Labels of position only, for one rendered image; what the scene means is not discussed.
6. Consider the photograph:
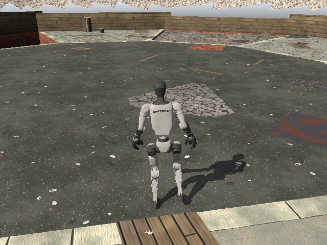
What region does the left robot upper arm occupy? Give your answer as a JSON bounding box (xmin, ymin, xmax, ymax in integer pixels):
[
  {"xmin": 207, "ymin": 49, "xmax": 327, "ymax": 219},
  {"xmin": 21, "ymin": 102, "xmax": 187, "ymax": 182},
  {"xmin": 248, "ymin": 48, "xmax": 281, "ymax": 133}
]
[{"xmin": 138, "ymin": 103, "xmax": 150, "ymax": 131}]

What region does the robot left hand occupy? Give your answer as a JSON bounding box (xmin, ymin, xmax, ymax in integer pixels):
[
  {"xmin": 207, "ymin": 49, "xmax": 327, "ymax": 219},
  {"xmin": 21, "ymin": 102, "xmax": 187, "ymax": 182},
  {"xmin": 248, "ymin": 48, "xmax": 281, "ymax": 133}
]
[{"xmin": 132, "ymin": 140, "xmax": 143, "ymax": 150}]

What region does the left robot forearm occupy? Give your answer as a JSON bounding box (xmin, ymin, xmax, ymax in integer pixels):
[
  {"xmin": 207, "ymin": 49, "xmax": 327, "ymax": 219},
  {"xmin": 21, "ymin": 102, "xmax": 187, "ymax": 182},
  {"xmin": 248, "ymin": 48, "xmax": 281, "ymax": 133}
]
[{"xmin": 133, "ymin": 124, "xmax": 143, "ymax": 142}]

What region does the right robot forearm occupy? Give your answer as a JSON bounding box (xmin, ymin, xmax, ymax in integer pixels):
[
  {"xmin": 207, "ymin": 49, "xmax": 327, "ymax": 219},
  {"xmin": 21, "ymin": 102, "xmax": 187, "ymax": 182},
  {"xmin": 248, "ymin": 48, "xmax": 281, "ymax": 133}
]
[{"xmin": 183, "ymin": 121, "xmax": 195, "ymax": 140}]

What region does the robot right hand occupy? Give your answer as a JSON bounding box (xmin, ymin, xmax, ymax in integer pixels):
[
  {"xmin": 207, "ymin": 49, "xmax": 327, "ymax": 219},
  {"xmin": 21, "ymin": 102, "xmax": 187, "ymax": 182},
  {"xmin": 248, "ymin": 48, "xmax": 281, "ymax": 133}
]
[{"xmin": 185, "ymin": 137, "xmax": 197, "ymax": 149}]

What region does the right robot thigh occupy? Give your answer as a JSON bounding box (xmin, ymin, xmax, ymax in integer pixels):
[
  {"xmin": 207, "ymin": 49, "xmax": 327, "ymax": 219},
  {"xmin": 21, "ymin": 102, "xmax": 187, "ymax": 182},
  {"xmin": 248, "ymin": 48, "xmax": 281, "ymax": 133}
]
[{"xmin": 171, "ymin": 141, "xmax": 181, "ymax": 170}]

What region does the robot right shin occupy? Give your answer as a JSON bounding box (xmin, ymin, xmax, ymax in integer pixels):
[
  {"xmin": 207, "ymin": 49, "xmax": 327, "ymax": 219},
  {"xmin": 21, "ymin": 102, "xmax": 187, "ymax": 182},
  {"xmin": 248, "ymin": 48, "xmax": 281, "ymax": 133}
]
[{"xmin": 174, "ymin": 161, "xmax": 182, "ymax": 196}]

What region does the right robot upper arm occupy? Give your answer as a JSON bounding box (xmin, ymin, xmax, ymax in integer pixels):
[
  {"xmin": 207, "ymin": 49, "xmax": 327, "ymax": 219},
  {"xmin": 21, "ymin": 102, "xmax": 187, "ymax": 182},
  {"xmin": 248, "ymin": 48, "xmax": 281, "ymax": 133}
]
[{"xmin": 172, "ymin": 102, "xmax": 188, "ymax": 129}]

